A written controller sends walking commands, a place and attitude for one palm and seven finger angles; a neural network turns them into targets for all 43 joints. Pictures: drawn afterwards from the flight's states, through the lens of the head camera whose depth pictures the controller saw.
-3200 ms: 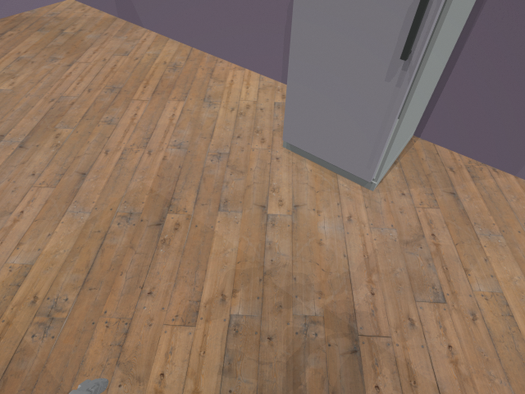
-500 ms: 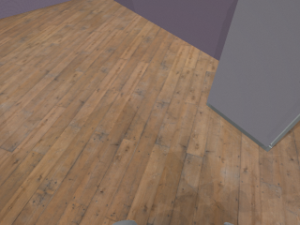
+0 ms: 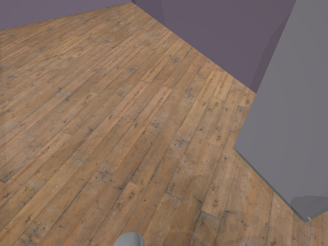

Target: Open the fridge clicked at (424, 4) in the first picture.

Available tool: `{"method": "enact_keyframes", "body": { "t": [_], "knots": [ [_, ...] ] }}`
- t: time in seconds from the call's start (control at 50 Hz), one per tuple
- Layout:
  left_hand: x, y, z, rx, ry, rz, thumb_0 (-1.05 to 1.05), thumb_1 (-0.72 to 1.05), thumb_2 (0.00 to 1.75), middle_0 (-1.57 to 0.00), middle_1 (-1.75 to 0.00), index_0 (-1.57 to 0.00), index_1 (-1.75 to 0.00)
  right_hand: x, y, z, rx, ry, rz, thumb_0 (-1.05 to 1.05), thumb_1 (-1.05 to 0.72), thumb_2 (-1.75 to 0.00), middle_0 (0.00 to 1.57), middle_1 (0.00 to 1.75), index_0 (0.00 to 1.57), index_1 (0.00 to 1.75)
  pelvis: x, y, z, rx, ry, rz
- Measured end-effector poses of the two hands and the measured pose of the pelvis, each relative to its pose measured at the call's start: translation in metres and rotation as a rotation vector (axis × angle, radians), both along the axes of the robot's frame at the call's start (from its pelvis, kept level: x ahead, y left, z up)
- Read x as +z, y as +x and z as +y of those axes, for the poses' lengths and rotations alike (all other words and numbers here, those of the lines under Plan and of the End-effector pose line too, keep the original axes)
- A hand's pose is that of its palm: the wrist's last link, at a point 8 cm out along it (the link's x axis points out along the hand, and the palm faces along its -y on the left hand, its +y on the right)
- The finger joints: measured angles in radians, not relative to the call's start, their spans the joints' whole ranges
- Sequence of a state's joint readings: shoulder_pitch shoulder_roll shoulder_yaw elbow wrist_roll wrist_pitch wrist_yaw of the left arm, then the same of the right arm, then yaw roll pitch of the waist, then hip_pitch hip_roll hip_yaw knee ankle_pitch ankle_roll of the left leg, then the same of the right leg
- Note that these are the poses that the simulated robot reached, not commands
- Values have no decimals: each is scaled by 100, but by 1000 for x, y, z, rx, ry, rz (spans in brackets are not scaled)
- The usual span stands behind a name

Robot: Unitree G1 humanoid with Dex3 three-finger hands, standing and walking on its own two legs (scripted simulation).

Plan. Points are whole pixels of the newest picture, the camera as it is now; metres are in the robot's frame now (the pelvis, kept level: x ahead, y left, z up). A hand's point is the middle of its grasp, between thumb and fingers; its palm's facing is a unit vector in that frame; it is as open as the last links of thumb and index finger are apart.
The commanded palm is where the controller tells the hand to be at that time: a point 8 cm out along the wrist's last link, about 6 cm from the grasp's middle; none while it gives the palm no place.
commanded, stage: walk to a spot facing it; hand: right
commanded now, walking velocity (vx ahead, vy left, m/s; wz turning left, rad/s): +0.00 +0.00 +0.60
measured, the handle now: out of the picture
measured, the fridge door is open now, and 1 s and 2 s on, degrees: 0 0 0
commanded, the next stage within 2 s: turn to face it in 0.12 s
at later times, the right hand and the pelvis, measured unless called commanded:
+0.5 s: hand (199, 197) +0.30 -0.09 -0.16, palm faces -0.12 +0.98 -0.18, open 7.4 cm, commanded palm none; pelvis +0.15 +0.05 -0.01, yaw +4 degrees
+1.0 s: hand (245, 222) +0.23 -0.22 -0.17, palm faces +0.24 +0.93 -0.30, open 7.4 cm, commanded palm none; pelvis +0.19 +0.02 +0.00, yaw -12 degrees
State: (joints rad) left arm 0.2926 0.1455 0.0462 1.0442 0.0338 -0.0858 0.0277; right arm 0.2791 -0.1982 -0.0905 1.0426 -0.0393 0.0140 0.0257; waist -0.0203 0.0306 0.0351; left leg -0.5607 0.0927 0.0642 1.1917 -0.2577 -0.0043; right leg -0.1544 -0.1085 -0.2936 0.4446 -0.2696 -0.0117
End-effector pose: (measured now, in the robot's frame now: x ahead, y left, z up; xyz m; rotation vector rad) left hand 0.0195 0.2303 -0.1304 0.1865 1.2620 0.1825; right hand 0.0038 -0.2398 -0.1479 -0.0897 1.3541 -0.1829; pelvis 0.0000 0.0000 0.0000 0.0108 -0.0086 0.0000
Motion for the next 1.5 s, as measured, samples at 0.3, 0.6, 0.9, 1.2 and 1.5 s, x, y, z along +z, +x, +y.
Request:
{"method": "enact_keyframes", "body": {
  "t": [0.3,0.6,0.9,1.2,1.5],
  "knots": [
    [-49,-3,19,273,-111,285,1,91,90,-20,-30,-20,-30,-1,266,63,295,-66,-253,0,-91,-90,20,30,20,30,-33,114,43,145,-23,-2],
    [-17,165,42,69,-40,57,0,92,90,-20,-30,-19,-30,6,281,84,140,31,-266,0,-90,-90,20,30,21,30,-10,163,40,12,7,9],
    [2,240,18,-145,26,32,0,90,90,-20,-30,-20,-30,5,203,-22,-102,-104,-55,0,-91,-90,20,30,20,30,-3,186,13,-151,18,45],
    [-28,312,76,-299,-16,12,0,90,90,-20,-30,-20,-30,33,226,35,-196,-196,-239,0,-90,-90,20,30,20,30,-14,198,72,-351,-23,28],
    [-10,391,48,-566,-13,-12,0,91,90,-19,-30,-19,-30,27,118,95,-459,-142,-96,0,-90,-90,20,30,21,30,-2,200,89,-566,-49,15]
  ]
}}
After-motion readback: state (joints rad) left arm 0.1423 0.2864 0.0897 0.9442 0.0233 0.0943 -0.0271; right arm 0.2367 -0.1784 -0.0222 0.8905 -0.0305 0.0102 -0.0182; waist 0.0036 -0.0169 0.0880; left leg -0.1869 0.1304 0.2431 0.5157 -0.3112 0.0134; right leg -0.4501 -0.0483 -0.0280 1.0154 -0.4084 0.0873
